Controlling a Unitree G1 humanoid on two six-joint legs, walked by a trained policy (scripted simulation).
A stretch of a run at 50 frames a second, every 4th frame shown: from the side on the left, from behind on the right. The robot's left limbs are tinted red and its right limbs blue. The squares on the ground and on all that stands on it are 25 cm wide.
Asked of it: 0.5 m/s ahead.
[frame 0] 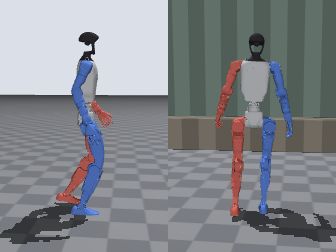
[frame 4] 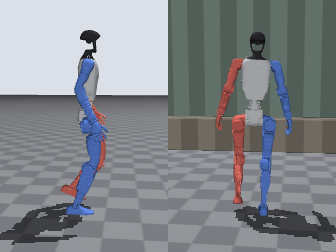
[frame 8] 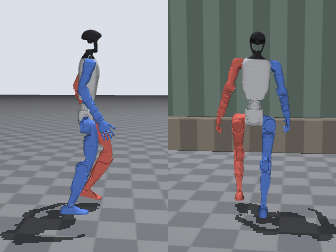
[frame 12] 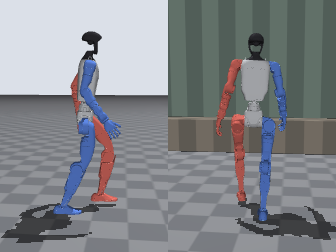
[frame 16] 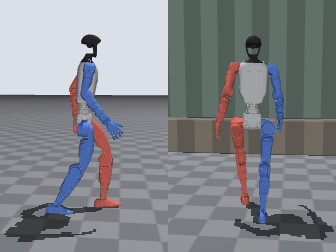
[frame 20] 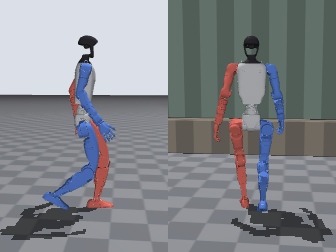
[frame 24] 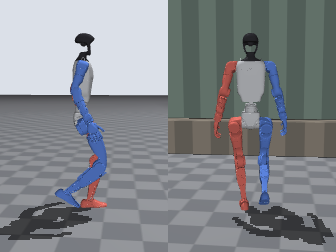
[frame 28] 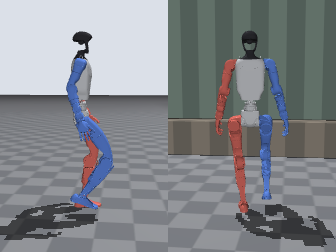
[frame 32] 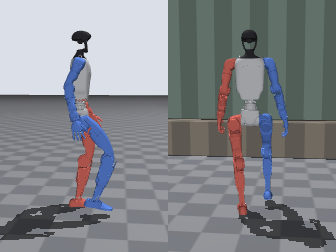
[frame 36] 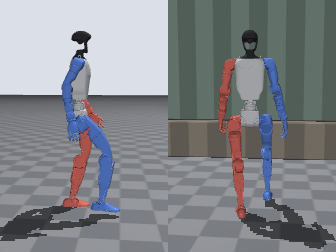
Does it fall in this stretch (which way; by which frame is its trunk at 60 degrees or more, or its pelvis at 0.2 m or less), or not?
no
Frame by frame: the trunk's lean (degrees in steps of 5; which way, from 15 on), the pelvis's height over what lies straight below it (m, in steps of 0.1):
0: 5, 0.8
4: 5, 0.8
8: 5, 0.8
12: 5, 0.8
16: 5, 0.8
20: 5, 0.7
24: 5, 0.8
28: 0, 0.8
32: 0, 0.8
36: 0, 0.8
